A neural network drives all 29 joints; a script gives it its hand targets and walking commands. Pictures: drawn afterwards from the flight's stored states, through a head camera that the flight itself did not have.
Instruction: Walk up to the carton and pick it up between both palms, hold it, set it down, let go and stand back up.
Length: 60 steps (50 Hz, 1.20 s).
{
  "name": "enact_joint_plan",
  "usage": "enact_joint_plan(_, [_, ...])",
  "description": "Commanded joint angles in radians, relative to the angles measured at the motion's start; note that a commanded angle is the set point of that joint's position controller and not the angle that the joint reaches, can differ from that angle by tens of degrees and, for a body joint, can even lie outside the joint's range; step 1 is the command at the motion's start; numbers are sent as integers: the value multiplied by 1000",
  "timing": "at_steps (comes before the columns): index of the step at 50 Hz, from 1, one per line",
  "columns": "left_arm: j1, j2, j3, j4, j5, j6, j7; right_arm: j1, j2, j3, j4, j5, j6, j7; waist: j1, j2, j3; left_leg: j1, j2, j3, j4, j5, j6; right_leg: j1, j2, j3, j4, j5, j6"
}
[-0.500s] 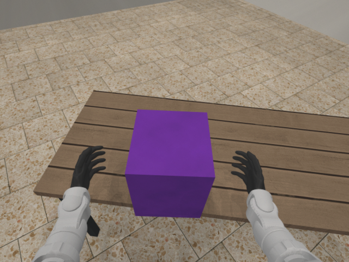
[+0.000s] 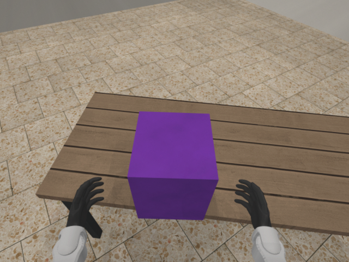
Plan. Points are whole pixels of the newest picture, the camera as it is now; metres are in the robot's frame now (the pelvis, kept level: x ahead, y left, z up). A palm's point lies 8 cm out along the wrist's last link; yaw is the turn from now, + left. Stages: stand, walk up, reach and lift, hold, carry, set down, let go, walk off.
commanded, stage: set down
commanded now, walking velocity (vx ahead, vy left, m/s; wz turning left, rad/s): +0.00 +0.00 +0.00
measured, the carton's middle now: (172, 167) +0.40 +0.01 -0.06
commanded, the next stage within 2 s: let go in 1.32 s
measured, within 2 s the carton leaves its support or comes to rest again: neither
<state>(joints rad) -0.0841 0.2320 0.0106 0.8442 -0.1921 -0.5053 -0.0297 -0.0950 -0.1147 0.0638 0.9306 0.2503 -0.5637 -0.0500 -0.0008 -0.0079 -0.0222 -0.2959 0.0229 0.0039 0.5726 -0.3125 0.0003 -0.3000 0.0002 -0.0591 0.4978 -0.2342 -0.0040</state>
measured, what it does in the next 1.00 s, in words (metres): stands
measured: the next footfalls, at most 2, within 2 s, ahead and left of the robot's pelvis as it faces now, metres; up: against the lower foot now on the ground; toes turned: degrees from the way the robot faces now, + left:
none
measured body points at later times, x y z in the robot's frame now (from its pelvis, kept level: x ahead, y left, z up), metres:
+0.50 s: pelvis +0.02 +0.00 +0.01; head +0.01 +0.02 +0.45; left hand +0.22 +0.23 -0.05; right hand +0.21 -0.21 -0.06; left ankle -0.01 +0.11 -0.73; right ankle +0.01 -0.12 -0.73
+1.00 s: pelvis +0.01 -0.01 +0.01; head +0.00 +0.01 +0.46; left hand +0.19 +0.22 -0.07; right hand +0.18 -0.23 -0.07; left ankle -0.01 +0.11 -0.73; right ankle +0.01 -0.12 -0.73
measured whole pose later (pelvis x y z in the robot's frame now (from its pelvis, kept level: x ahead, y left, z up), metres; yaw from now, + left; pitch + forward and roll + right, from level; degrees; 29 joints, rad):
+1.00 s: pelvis +0.01 -0.01 +0.01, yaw -1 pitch -6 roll -1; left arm 0.20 0.22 0.01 0.55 -0.02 -0.01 -0.02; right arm 0.16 -0.15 -0.01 0.77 0.04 -0.27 -0.02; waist 0.03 -0.01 0.08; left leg -0.01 0.03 0.03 0.38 -0.26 -0.01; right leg -0.04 0.01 -0.03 0.34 -0.19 -0.01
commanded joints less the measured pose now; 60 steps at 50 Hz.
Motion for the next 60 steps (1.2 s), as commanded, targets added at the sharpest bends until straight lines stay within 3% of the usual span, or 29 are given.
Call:
enact_joint_plan(1, [-70,96,22,-132,24,-16,-6,-56,-61,-2,-82,-3,-53,0,3,54,-157,83,-30,-14,-67,356,-56,122,14,64,-78,138,-33])
enact_joint_plan(7, [2,67,5,-158,48,18,8,-7,-83,-36,-101,-54,-53,14,0,46,-63,114,-17,-23,-110,282,-58,119,21,44,-105,45,-46])
enact_joint_plan(9, [10,69,10,-203,35,24,20,-1,-81,-47,-153,-61,-53,17,10,30,-80,107,-17,-19,-106,291,-54,133,24,48,-98,63,-42])
enact_joint_plan(10, [1,89,11,-238,37,19,28,6,-81,-53,-162,-59,-53,19,18,55,-102,114,-19,-13,-105,296,-55,148,19,54,-93,70,-38])
enact_joint_plan(13, [29,74,1,-228,49,40,33,28,-74,-35,-127,-55,-36,30,19,70,-74,140,-20,4,-109,311,-54,156,19,56,-96,83,-42])
enact_joint_plan(14, [53,75,3,-226,49,48,32,49,-81,-41,-122,-59,-30,32,17,50,-60,130,-18,-1,-115,317,-55,169,22,50,-99,92,-43])
enact_joint_plan(16, [74,66,2,-230,61,79,27,75,-82,-43,-102,-62,-14,33,13,74,-69,151,-19,5,-121,322,-58,181,17,55,-106,105,-46])
enact_joint_plan(20, [137,79,11,-264,82,144,23,122,-106,-50,-124,-76,16,26,16,49,-67,203,-24,7,-122,394,-59,207,23,52,-120,175,-44])
enact_joint_plan(25, [159,65,-7,-305,88,201,25,121,-106,-61,-159,-83,58,36,29,48,-5,198,-17,15,-159,351,-53,220,25,55,-141,128,-48])
enact_joint_plan(26, [189,53,-4,-258,115,234,21,133,-104,-59,-119,-96,82,37,23,55,46,208,-16,11,-175,344,-55,214,26,47,-157,112,-50])
enact_joint_plan(29, [188,70,15,-310,118,278,18,147,-121,-66,-176,-119,120,34,27,20,39,218,-22,25,-181,362,-50,237,23,49,-169,146,-41])
enact_joint_plan(35, [193,73,20,-377,135,344,22,157,-116,-81,-237,-144,177,37,36,33,50,234,-16,33,-207,345,-38,247,13,55,-186,140,-38])
enact_joint_plan(39, [205,76,11,-412,124,382,19,183,-112,-87,-270,-162,204,34,24,4,18,244,-24,38,-209,367,-32,253,9,55,-194,189,-29])
enact_joint_plan(41, [209,69,14,-391,152,410,18,182,-115,-97,-236,-182,225,33,24,34,52,241,-22,45,-222,342,-34,259,8,52,-202,157,-37])
enact_joint_plan(45, [228,79,17,-376,169,472,6,212,-113,-93,-222,-207,270,25,12,17,80,255,-22,50,-230,332,-30,252,4,51,-218,169,-32])
enact_joint_plan(46, [222,88,30,-430,164,466,9,214,-113,-99,-266,-202,265,26,23,22,52,245,-22,55,-232,337,-32,269,5,47,-212,168,-31])
enact_joint_plan(47, [217,73,23,-378,175,487,9,203,-111,-99,-216,-218,281,28,22,31,70,253,-21,58,-237,312,-32,251,3,54,-221,140,-35])
enact_joint_plan(56, [191,83,26,-443,182,550,39,181,-136,-131,-298,-247,320,55,17,30,47,233,-10,64,-250,262,-26,233,10,31,-213,83,-25])
enact_joint_plan(60, [189,64,8,-406,181,593,38,186,-138,-133,-278,-265,353,64,13,13,81,208,-4,64,-264,223,-24,228,9,30,-213,64,-29])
